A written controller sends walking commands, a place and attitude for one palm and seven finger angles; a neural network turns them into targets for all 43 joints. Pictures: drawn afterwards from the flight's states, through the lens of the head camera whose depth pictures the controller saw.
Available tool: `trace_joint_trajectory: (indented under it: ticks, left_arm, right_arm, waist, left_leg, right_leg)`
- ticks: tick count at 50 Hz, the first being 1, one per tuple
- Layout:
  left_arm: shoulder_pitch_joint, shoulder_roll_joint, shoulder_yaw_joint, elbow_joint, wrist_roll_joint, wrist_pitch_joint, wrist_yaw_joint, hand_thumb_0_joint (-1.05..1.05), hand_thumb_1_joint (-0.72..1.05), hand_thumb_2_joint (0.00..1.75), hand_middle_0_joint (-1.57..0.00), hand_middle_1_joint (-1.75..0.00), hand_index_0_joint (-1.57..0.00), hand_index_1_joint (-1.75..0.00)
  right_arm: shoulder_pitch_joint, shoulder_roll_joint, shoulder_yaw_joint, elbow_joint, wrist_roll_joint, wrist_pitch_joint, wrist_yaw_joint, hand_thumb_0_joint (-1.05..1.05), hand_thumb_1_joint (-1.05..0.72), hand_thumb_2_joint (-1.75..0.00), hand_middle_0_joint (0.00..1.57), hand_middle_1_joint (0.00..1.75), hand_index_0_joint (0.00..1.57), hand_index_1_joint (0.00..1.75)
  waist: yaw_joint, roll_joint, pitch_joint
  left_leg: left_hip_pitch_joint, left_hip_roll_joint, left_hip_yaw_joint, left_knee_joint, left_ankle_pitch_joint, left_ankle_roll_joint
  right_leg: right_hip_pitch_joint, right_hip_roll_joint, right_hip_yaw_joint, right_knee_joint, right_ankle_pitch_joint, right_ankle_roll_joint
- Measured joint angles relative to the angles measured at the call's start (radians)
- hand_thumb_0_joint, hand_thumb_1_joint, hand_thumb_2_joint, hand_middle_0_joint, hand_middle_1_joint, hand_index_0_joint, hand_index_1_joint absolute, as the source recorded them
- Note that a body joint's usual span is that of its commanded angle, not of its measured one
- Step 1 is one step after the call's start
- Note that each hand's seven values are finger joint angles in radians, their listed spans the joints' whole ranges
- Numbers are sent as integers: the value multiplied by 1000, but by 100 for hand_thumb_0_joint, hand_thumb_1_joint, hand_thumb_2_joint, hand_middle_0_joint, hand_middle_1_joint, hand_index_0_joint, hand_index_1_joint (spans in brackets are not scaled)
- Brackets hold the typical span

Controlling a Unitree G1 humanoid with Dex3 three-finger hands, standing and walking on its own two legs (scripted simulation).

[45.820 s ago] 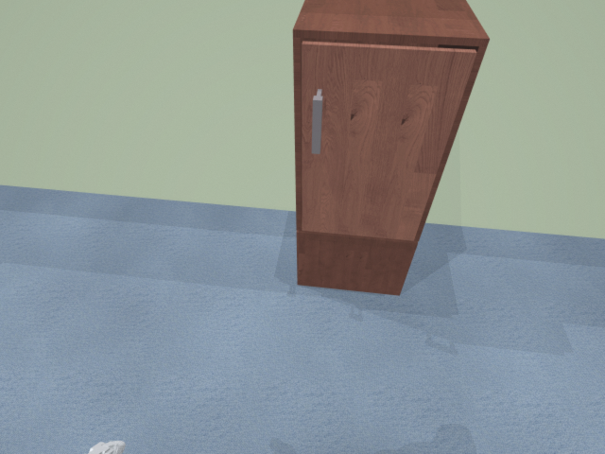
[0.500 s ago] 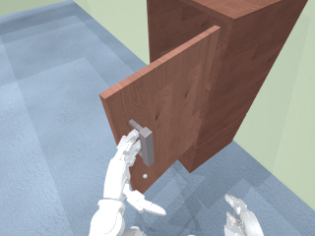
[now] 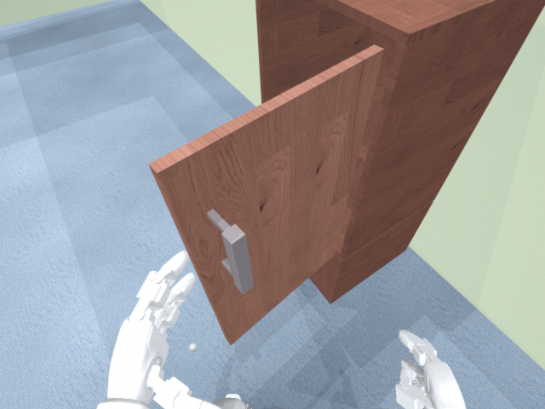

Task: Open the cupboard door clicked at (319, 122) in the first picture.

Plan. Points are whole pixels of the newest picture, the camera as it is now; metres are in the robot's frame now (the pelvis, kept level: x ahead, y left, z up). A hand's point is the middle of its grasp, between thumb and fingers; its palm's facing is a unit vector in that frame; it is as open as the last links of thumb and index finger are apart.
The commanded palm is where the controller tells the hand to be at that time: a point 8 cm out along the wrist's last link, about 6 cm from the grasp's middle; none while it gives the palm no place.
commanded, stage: slide the hand sideways off the handle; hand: left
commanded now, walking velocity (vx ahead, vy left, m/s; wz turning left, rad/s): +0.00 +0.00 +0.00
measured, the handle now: (230, 253) +0.32 +0.08 +0.07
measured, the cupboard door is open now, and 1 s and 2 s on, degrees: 98 98 98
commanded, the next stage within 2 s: draw the hand back to the body in 0.14 s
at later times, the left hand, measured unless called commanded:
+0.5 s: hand (140, 348) +0.18 +0.15 +0.10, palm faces -0.01 -1.00 -0.06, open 16.3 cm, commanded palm +0.15 +0.21 +0.11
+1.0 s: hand (48, 332) +0.18 +0.23 +0.15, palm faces +0.22 -0.93 -0.31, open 14.3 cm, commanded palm +0.14 +0.28 +0.18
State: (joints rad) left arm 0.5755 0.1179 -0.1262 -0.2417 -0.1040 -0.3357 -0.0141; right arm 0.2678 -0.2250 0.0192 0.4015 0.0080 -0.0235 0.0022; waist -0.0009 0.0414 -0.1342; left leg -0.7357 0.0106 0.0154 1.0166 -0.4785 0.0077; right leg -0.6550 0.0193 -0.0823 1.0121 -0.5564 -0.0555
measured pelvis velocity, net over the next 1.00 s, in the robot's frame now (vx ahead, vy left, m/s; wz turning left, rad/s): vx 0.00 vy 0.04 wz -0.01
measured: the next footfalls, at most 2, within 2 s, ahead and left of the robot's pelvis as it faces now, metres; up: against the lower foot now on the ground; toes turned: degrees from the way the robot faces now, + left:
none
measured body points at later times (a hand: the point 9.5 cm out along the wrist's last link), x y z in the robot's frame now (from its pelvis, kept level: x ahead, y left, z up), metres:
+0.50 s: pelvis -0.01 +0.01 +0.00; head +0.01 +0.00 +0.45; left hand +0.17 +0.21 +0.11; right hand +0.17 -0.21 -0.07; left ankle +0.01 +0.12 -0.67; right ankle -0.03 -0.08 -0.67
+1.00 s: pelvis +0.00 +0.04 +0.04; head -0.01 +0.03 +0.49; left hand +0.16 +0.28 +0.17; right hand +0.19 -0.17 -0.03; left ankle +0.01 +0.12 -0.67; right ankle -0.03 -0.08 -0.67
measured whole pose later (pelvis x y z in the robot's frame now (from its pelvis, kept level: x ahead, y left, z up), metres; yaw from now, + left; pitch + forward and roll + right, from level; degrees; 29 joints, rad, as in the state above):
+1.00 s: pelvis +0.00 +0.04 +0.04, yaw +0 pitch +2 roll -2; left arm 0.62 0.29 0.08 -0.48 -0.05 -0.04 0.10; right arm 0.27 -0.22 0.07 0.47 0.03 -0.08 -0.09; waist 0.05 0.06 -0.09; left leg -0.42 -0.01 0.04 0.75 -0.37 0.06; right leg -0.32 0.01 -0.06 0.69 -0.41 0.00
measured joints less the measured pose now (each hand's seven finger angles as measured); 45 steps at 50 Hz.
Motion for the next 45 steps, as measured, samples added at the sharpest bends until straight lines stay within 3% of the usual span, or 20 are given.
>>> trace_joint_trajectory:
  ticks: [7,13,24,33,38,41,45]
  left_arm:
    - [38,25,60,-17,-50,-44,-84,-2,-49,30,-16,-30,-16,-31]
    - [10,36,64,-17,-75,-44,-125,-2,-50,30,-15,-30,-15,-30]
    - [0,81,132,-91,-99,63,-95,-2,-49,30,-15,-30,-15,-30]
    - [34,103,154,-141,-126,135,-134,-2,-49,30,-15,-30,-15,-30]
    - [47,127,205,-181,-147,152,-142,-2,-46,31,-15,-30,-15,-30]
    - [42,163,209,-215,-54,206,-42,-2,-41,33,-16,-30,-15,-30]
    - [52,160,200,-243,16,265,63,-1,-31,38,-16,-30,-16,-30]
  right_arm:
    - [-10,-13,-15,10,5,-19,-16,1,-91,-90,20,30,20,30]
    - [-16,-16,-14,11,11,-33,-32,1,-91,-90,20,30,20,30]
    - [19,6,9,13,35,-27,-48,1,-91,-90,20,30,20,30]
    - [28,-9,19,15,42,-62,-58,1,-91,-90,20,30,20,30]
    - [18,-10,19,23,47,-74,-58,1,-91,-90,20,30,20,30]
    - [15,-7,23,32,37,-64,-77,1,-91,-90,20,30,20,30]
    - [8,-4,34,39,29,-52,-89,1,-91,-90,20,30,20,30]
  waist:
    - [8,6,-3]
    - [8,15,-3]
    - [5,25,-15]
    - [10,22,-9]
    - [20,19,-5]
    - [39,17,2]
    - [43,23,20]
  left_leg:
    - [-47,1,-17,43,-7,-5]
    - [-80,2,-24,74,-10,-2]
    - [9,4,-11,12,8,13]
    - [95,-4,-4,-58,30,29]
    - [131,-7,-3,-84,37,35]
    - [171,-8,3,-119,49,40]
    - [232,-14,9,-185,76,45]
  right_leg:
    - [-38,1,-17,36,-11,-5]
    - [-65,1,-24,60,-12,-3]
    - [24,6,-9,-16,22,12]
    - [115,1,-1,-103,56,28]
    - [155,-1,0,-136,68,35]
    - [194,-1,7,-176,85,40]
    - [256,-5,14,-246,117,47]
